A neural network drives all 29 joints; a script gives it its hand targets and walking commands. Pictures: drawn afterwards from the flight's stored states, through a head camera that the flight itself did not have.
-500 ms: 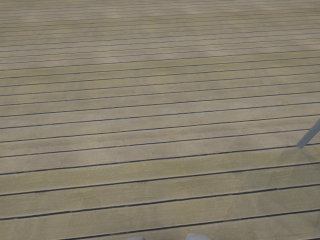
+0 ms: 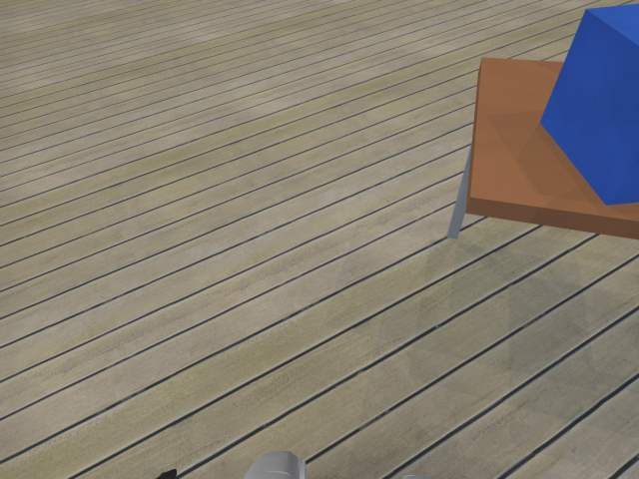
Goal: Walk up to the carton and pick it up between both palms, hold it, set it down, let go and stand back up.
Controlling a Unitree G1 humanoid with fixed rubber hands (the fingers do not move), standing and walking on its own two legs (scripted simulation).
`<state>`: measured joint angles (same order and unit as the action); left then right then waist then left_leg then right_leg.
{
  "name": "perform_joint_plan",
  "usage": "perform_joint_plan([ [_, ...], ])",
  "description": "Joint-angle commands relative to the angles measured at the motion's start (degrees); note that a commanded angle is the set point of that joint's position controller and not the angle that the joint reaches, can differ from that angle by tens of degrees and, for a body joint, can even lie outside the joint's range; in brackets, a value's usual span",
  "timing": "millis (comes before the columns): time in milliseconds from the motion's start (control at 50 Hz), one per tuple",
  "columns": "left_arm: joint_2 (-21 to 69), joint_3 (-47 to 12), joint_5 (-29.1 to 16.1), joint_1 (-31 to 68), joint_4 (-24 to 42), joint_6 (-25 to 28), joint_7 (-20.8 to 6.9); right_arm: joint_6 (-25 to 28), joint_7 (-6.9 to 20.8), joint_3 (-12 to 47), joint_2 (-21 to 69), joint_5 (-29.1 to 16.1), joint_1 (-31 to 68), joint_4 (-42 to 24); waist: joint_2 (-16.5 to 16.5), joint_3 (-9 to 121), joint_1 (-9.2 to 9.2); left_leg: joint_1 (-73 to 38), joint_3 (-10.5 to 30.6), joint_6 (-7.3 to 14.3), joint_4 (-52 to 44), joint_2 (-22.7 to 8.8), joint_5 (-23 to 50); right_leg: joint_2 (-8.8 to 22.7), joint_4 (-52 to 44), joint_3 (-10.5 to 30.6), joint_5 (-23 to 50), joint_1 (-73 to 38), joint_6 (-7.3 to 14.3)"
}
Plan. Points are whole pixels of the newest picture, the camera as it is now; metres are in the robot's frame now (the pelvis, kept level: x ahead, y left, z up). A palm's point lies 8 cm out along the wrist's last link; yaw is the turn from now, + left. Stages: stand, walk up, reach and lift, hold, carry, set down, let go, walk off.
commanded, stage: walk up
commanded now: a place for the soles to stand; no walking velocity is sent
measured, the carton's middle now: out of the picture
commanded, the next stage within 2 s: none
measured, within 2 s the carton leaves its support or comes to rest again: neither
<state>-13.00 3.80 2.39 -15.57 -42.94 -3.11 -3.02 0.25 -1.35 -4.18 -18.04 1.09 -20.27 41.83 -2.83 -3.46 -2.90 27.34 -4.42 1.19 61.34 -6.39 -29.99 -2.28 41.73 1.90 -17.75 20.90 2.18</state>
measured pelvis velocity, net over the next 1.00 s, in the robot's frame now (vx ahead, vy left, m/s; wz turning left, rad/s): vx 0.23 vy -0.28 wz -0.36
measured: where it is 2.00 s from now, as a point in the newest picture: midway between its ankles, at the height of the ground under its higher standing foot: (506, 470)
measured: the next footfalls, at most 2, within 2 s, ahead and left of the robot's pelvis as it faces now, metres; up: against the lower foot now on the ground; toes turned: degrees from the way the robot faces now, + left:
left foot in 0.12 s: +0.15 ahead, +0.08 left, +0.00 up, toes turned +3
right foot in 0.50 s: +0.23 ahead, -0.32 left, +0.00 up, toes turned -20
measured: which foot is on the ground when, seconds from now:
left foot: up 0.00-0.10, down 0.12-0.50, up 0.52-0.82, down 0.84-1.00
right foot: down 0.00-0.12, up 0.14-0.48, down 0.50-0.84, up 0.86-1.00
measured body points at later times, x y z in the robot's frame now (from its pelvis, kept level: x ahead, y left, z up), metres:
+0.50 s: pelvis +0.13 -0.14 +0.00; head +0.16 -0.15 +0.45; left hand +0.32 +0.07 -0.12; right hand +0.04 -0.41 -0.12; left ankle +0.12 +0.07 -0.71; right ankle +0.20 -0.30 -0.72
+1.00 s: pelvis +0.23 -0.28 +0.00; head +0.26 -0.26 +0.45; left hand +0.39 -0.07 -0.15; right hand +0.19 -0.55 -0.10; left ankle +0.32 -0.16 -0.71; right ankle +0.21 -0.38 -0.65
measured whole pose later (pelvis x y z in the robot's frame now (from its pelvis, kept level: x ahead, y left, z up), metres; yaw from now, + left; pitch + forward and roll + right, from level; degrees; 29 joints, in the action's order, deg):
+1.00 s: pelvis +0.23 -0.28 +0.00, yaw -20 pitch -4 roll +2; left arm -15.8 2.8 3.3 -15.3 -43.7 -6.6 -4.0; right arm 2.4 -4.4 -1.7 -12.0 4.1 -23.7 39.0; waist 6.1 -6.1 -0.6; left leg 16.7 -6.9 -0.5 39.6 -4.8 -18.2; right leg 0.9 68.9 -0.7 -24.4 28.5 -2.6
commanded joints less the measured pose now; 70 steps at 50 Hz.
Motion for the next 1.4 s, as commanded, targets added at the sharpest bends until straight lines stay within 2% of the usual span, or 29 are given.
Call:
perform_joint_plan([
  [0, -12.26, 3.00, 0.20, 3.04, 6.48, 1.06, 0.77, 2.37, -0.34, -1.76, -4.42, -0.34, -4.76, -6.21, 14.94, -0.23, 0.56, -1.36, 0.59, -0.52, -8.23, 0.61, 3.77, 12.34, -23.37, 22.15, -12.35, 3.18, 13.05],
  [40, -11.47, 2.18, -0.07, 4.39, 6.41, 0.66, 0.48, 2.76, -0.65, -1.89, -3.46, -0.26, -6.05, -6.74, 11.42, -0.78, 2.07, -9.43, -0.19, 0.43, -17.31, 2.08, 9.32, 10.22, -20.47, 19.75, -10.46, 8.09, 10.90],
  [80, -10.09, 0.91, 0.41, 7.20, 7.74, 0.10, -0.06, 3.54, -1.16, -2.77, -4.46, 0.85, -14.27, -5.32, 5.25, 1.69, 7.14, -27.15, 1.94, 2.25, -27.04, 2.39, 15.78, 6.54, -12.11, 16.55, -16.91, 19.33, 6.09],
  [100, -6.80, -0.17, 0.27, 5.30, 8.47, 0.06, -0.39, 3.78, -1.78, -3.71, -8.09, 2.46, -17.52, -5.47, -4.25, 2.94, 9.01, -33.47, 15.18, 5.50, -35.02, -6.72, 1.48, 1.49, 0.81, 10.78, -20.48, 26.58, 1.78],
  [120, -5.64, 0.00, 0.61, 2.30, 9.21, -0.02, -0.34, 3.45, -2.70, -4.56, -13.02, 3.53, -15.65, -6.62, -11.41, 0.82, 7.67, -27.11, 40.88, 10.70, -51.70, -23.52, -23.76, -4.15, 19.65, 2.89, -16.51, 28.14, -2.36],
  [140, -10.40, 1.18, 1.57, 1.79, 8.34, -0.88, -0.15, 2.85, -3.75, -4.31, -12.59, 3.52, -10.68, -5.82, -4.14, -5.05, 5.01, -21.52, 45.27, 13.93, -53.89, -27.21, -25.86, 0.55, 26.46, 6.32, -12.83, 29.36, -3.36],
  [260, -7.79, 1.07, 0.63, 1.73, 6.01, -0.56, -2.54, 4.75, -2.96, -1.57, -7.14, 3.29, -3.07, -4.24, -6.42, -4.60, 3.30, -16.96, 8.37, 10.87, -48.58, -16.02, 6.04, 7.13, 24.01, 4.73, 0.04, 19.83, -5.91],
  [360, -4.10, 0.13, -0.44, 7.32, 7.08, 1.51, -3.52, 5.08, -2.55, -2.25, -9.12, 2.52, -7.59, -2.67, -6.91, -2.26, 6.36, -17.79, -4.48, 10.27, -45.09, -13.84, 16.98, 6.89, 5.82, -2.96, 2.03, 9.37, -3.41],
  [420, -3.94, 0.83, -0.41, 5.04, 6.38, 2.87, -3.66, 4.01, -2.64, -2.72, -10.72, 2.29, -5.82, -3.05, -7.17, -1.22, 4.05, -14.52, -8.13, 9.96, -41.86, -15.22, 18.07, 5.49, -0.86, -6.02, 3.93, -1.20, -1.21],
  [460, -7.38, 2.42, -0.27, -4.33, 3.51, 3.78, -2.76, 2.80, -2.35, -1.80, -9.07, 1.91, -5.35, -3.55, 0.51, 2.29, -1.43, -9.15, -11.99, 7.96, -27.34, -12.47, 22.84, 1.61, -7.06, -7.51, 6.00, -15.76, 0.27],
  [480, -11.42, 3.96, -0.15, -11.61, 1.11, 4.03, -1.78, 2.27, -1.82, -0.33, -5.46, 1.87, -9.12, -3.78, 10.71, 7.50, -4.76, -6.50, -12.77, 5.52, -12.33, -8.64, 22.11, 0.04, -8.45, -4.96, 4.92, -24.08, 1.57],
  [500, -17.32, 5.27, 0.48, -13.43, 1.55, 4.16, -0.42, 2.27, -0.66, 1.22, -1.61, 1.03, -10.76, -6.81, 23.62, 9.66, -6.17, 5.37, -11.46, 1.90, 2.29, -2.06, -0.30, 12.16, -13.49, 17.94, -0.93, -28.82, 8.10],
  [520, -20.52, 5.50, -1.50, -12.14, 2.87, 3.58, 0.45, 1.75, -0.50, 0.19, -4.23, -0.14, -7.59, -10.02, 21.33, 12.03, -6.71, 8.46, -1.48, 0.93, 8.99, 1.56, -7.87, 18.60, -22.09, 34.21, -5.11, -25.28, 14.22],
  [580, -17.00, 4.04, -1.29, -4.52, 4.86, 2.49, 2.14, 1.94, -0.42, 0.47, -3.24, -0.37, -6.53, -9.66, 13.35, 3.50, -2.95, 11.13, 4.25, 1.30, 15.87, -1.95, -0.20, 19.13, -19.49, 26.47, 2.34, -14.87, 15.41],
  [700, -10.28, 1.47, 0.40, 0.39, 6.38, 3.23, 1.40, 1.93, -0.50, -0.39, -2.21, 0.03, -9.15, -7.79, 11.16, 0.87, -0.41, 1.48, 2.00, -0.82, -5.15, -0.77, 1.64, 16.41, -20.44, 16.38, 9.27, -2.75, 14.17],
  [780, -10.40, 0.31, 0.44, 5.58, 7.05, 1.59, 0.42, 3.28, -1.33, -1.16, -1.15, 0.43, -14.37, -6.57, 7.45, 2.72, 4.23, -20.81, -2.24, 1.38, -24.31, 2.89, 18.85, 11.62, -13.47, 8.04, 7.74, 9.22, 8.58],
  [800, -9.73, -0.13, 0.29, 6.91, 7.41, 1.15, 0.00, 3.52, -1.66, -2.02, -2.55, 1.17, -17.29, -6.08, 6.04, 3.08, 6.34, -28.47, 0.63, 2.77, -27.36, 2.57, 19.03, 9.55, -9.64, 6.43, -2.05, 15.96, 5.26],
  [820, -6.54, -1.18, 0.53, 5.66, 8.28, 1.07, -0.26, 3.61, -2.40, -3.17, -6.06, 2.33, -20.27, -6.06, -2.68, 4.16, 8.20, -35.10, 14.95, 6.09, -33.85, -5.85, 7.18, 5.61, 2.02, 1.83, -7.69, 23.72, 0.89],
  [840, -5.18, -1.56, 1.41, 3.55, 8.93, 0.55, -0.13, 3.04, -3.61, -4.37, -11.27, 3.37, -18.77, -7.24, -9.85, 2.41, 7.99, -28.68, 42.16, 13.79, -48.71, -23.39, -14.94, 0.32, 21.25, -4.85, -16.52, 26.00, -3.57],
  [860, -9.77, 0.13, 1.54, 3.21, 8.20, -1.04, 0.15, 1.97, -4.44, -4.43, -10.82, 3.10, -15.36, -6.70, -3.79, -1.41, 6.24, -21.39, 44.14, 17.37, -51.42, -26.16, -20.94, 3.51, 27.36, -0.92, -16.58, 24.57, -3.70],
  [940, -8.96, 0.87, 0.95, 3.50, 7.57, -1.55, -0.80, 3.69, -4.20, -2.15, -6.61, 3.12, -5.65, -7.46, -2.93, -5.19, 3.60, -15.09, 23.81, 13.33, -47.44, -17.80, -3.76, 8.20, 29.91, 4.27, -5.76, 21.10, -5.50],
  [1040, -5.26, 0.41, -0.46, 4.38, 7.96, 0.09, -2.32, 4.21, -3.00, -2.86, -8.92, 2.83, -4.12, -5.96, -7.61, -1.55, 4.35, -12.56, 6.77, 11.08, -40.19, -11.48, 13.96, 9.76, 9.21, -1.75, -5.65, 9.29, -4.34],
  [1080, -5.11, 0.52, -1.43, 0.43, 6.07, 1.47, -1.67, 3.19, -1.88, -2.60, -9.77, 1.89, -1.93, -6.80, -8.33, 2.20, 2.75, -7.02, 2.17, 8.88, -34.25, -8.26, 18.72, 6.10, 0.94, -7.58, 0.83, -3.77, -3.47],
  [1120, -8.07, 1.87, -1.41, -6.12, 3.21, 2.89, -0.45, 1.59, -0.65, -0.56, -6.56, 0.85, -2.50, -7.61, 2.08, 5.24, -0.31, -0.05, -1.90, 5.17, -22.56, -3.93, 17.62, 2.09, -7.15, -10.78, 9.70, -17.60, -2.66],
  [1140, -11.24, 2.64, -1.08, -8.40, 2.90, 3.41, 0.41, 1.15, -0.14, 0.96, -2.75, 0.17, -4.74, -8.23, 10.98, 7.76, -1.38, 3.20, -2.85, 1.74, -13.65, -0.29, 9.62, 7.11, -10.57, -2.91, 9.60, -21.16, -0.71],
  [1160, -17.60, 2.89, -0.94, -6.44, 5.45, 3.44, 1.29, 0.45, -0.07, 1.79, -0.49, -1.31, -6.51, -10.54, 20.83, 8.73, -0.89, 6.44, -0.90, -1.55, -4.12, 5.50, -8.84, 22.20, -21.21, 21.81, 3.13, -14.63, 7.15],
  [1180, -18.84, 3.29, -1.97, -4.15, 5.81, 2.92, 2.30, -1.08, -0.85, 0.65, -3.85, -1.21, -4.69, -10.07, 15.02, 7.11, -2.06, 2.42, 6.63, -1.74, 2.64, 3.97, -11.46, 26.08, -25.29, 26.78, -6.31, -7.31, 12.91],
  [1260, -14.39, 1.60, -1.01, 2.94, 6.86, 2.93, 4.25, -1.16, -0.99, -0.13, -5.19, -0.08, -7.13, -7.21, 13.89, 2.95, 1.75, 3.52, 9.54, -2.59, 3.01, 2.19, -3.55, 24.44, -19.76, 16.43, 4.44, -5.30, 12.49],
  [1380, -13.57, 1.01, -0.09, 0.85, 6.82, 3.64, 5.29, -1.93, 0.38, -0.99, -4.26, 0.55, -2.72, -8.37, 12.88, 4.62, 0.07, 3.26, 7.46, -2.62, -4.00, 3.63, -1.30, 27.01, -16.88, 12.87, 19.83, -10.30, 13.40],
])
